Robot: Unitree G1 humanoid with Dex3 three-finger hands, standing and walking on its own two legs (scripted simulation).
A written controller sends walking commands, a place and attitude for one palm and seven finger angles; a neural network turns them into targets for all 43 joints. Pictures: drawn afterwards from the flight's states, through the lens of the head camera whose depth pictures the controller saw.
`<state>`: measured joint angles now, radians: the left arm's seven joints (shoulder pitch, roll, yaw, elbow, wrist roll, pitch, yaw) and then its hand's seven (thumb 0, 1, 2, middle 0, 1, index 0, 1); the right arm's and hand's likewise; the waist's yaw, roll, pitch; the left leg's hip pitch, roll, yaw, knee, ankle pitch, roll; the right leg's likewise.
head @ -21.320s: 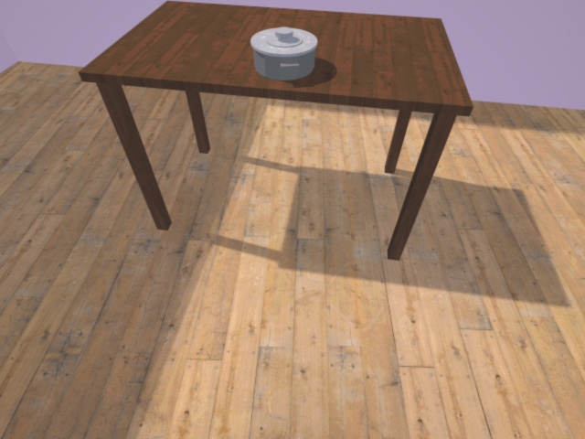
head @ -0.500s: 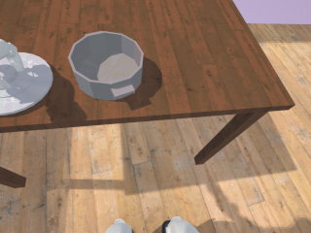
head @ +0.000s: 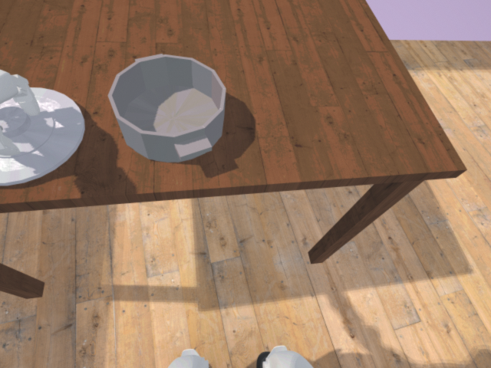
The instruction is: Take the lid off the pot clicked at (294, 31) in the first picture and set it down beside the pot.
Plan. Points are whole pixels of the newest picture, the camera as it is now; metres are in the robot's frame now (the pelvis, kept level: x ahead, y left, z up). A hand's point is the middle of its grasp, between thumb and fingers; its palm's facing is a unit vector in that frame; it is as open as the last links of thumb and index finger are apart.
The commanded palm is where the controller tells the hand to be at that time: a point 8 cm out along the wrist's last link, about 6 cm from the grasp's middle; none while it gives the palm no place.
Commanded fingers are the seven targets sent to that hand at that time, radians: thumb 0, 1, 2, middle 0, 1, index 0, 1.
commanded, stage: open the fingers wide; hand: left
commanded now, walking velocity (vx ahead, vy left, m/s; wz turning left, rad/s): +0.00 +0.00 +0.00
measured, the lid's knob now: (9, 122) +0.50 +0.35 +0.06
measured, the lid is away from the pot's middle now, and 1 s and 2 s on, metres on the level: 0.25 0.25 0.25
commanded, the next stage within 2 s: raise the empty hand in 0.30 s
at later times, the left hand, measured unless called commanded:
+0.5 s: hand out of the picture +0.47 +0.34 +0.08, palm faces -0.43 -0.14 -0.89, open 11.0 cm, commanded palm +0.51 +0.33 +0.15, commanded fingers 0.00 -0.02 0.66 -0.35 -0.85 -0.35 -0.85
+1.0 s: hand out of the picture +0.47 +0.34 +0.14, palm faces -0.38 -0.14 -0.91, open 11.1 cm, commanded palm +0.50 +0.33 +0.20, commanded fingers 0.00 -0.02 0.66 -0.35 -0.85 -0.35 -0.85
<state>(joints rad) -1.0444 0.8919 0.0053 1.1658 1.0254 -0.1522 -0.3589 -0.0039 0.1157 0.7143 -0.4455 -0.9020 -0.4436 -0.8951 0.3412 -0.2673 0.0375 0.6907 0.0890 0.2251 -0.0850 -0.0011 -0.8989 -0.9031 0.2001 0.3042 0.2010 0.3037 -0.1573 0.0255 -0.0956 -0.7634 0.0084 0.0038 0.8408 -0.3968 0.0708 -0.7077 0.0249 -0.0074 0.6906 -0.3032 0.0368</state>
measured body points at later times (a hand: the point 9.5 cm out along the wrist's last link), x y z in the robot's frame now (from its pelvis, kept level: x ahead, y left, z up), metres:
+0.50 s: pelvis +0.00 +0.00 +0.00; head +0.11 +0.03 +0.44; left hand +0.49 +0.35 +0.13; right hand -0.01 -0.28 -0.11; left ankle -0.01 +0.07 -0.70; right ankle +0.01 -0.16 -0.70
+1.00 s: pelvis +0.01 +0.00 +0.01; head +0.09 +0.03 +0.45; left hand +0.49 +0.35 +0.19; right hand +0.02 -0.27 -0.11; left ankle -0.01 +0.07 -0.70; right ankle +0.01 -0.16 -0.70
